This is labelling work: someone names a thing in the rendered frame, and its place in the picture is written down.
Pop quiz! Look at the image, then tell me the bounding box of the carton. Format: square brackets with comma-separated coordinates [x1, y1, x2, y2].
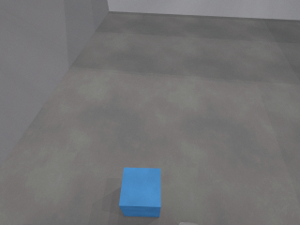
[119, 167, 161, 218]

